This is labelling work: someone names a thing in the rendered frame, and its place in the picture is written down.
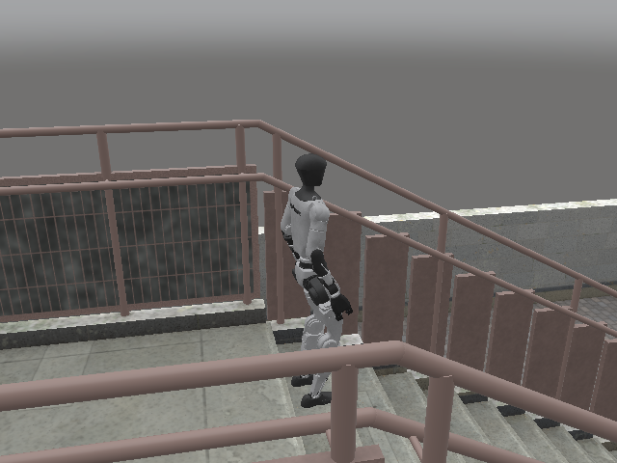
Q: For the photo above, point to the left robot forearm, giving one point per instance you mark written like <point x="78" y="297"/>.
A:
<point x="289" y="240"/>

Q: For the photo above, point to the robot left upper arm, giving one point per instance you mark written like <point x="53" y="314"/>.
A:
<point x="286" y="219"/>

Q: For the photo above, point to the robot torso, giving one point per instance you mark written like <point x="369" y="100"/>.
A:
<point x="300" y="224"/>

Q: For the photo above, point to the humanoid robot head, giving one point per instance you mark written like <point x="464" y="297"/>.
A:
<point x="311" y="168"/>

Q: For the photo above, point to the robot right upper arm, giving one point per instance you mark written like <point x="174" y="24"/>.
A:
<point x="319" y="216"/>

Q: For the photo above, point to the right robot forearm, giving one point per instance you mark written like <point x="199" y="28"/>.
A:
<point x="331" y="287"/>

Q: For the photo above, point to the right robot hand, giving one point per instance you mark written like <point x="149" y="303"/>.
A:
<point x="339" y="305"/>

